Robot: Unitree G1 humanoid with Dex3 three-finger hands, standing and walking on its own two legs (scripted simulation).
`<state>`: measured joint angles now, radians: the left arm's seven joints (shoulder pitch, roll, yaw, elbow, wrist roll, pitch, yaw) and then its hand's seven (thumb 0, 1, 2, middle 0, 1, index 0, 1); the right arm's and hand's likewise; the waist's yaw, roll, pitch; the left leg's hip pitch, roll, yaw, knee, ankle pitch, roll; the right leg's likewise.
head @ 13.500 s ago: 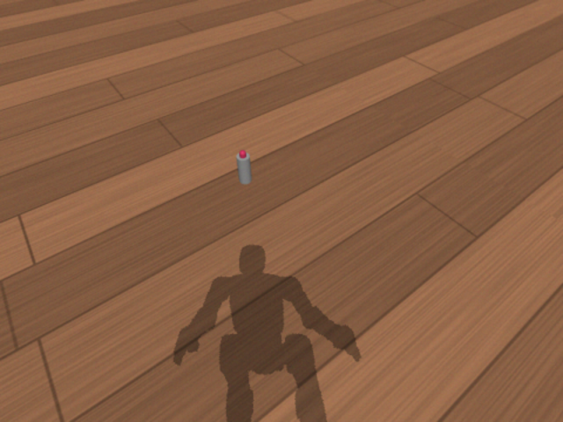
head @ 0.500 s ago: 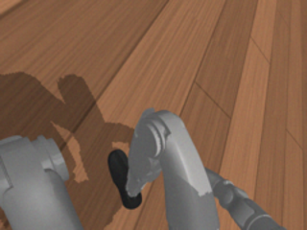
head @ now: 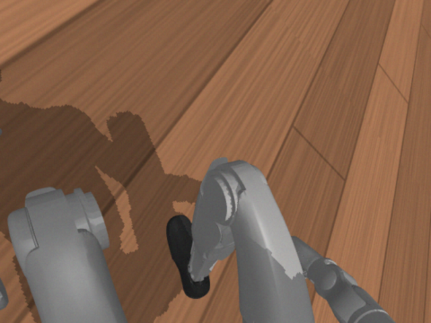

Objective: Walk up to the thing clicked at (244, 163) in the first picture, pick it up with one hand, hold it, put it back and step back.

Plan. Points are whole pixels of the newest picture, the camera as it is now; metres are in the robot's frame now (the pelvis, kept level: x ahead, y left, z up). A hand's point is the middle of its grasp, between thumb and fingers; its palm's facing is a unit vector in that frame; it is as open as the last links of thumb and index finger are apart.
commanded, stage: settle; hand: left
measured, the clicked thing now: out of the picture +0.43 +0.30 -0.14
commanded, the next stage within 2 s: lift in 1.36 s
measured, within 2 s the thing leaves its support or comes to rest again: neither
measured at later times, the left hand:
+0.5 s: hand out of the picture +0.42 +0.32 -0.02, palm faces +0.34 -0.94 -0.05, open 10.2 cm
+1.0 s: hand out of the picture +0.42 +0.32 +0.04, palm faces +0.34 -0.94 -0.02, open 10.2 cm
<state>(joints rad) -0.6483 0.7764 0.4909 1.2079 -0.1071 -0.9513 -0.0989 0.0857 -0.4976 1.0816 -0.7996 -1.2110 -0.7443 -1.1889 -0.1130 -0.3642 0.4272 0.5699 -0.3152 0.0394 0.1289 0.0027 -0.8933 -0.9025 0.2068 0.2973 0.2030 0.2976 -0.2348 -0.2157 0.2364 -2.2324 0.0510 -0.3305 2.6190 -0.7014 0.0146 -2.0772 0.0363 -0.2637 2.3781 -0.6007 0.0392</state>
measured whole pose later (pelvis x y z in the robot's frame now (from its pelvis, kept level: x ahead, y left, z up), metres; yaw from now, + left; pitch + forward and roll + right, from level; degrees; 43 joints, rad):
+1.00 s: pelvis +0.02 -0.02 +0.06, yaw +9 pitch +31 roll -7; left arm -0.62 0.46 0.46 0.87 -0.16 -0.60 -0.23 0.08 -0.51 1.12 -0.81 -1.21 -0.75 -1.18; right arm 0.06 -0.30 0.08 0.65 -0.09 0.04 0.06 0.01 -0.90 -0.90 0.20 0.30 0.20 0.30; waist -0.12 -0.02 -0.09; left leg -2.20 0.05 -0.11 2.34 -0.70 0.00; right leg -2.13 -0.02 -0.10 2.26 -0.68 -0.01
